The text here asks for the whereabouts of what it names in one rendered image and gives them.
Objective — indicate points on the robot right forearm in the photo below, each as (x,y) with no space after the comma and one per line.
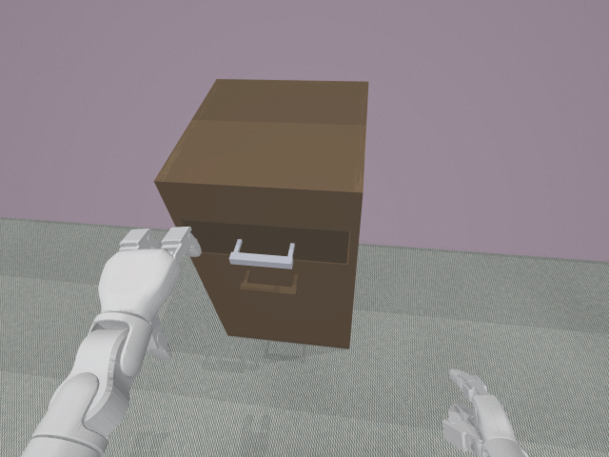
(501,447)

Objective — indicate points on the handle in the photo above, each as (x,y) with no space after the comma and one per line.
(261,260)
(268,290)

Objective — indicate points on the drawer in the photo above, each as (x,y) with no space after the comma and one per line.
(311,244)

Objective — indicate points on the robot left hand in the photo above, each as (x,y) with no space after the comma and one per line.
(141,275)

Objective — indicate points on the robot left forearm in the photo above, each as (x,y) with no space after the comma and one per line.
(94,399)

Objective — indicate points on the robot right hand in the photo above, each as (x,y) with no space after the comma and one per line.
(467,428)

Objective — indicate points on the cabinet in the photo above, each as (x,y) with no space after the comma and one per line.
(283,153)

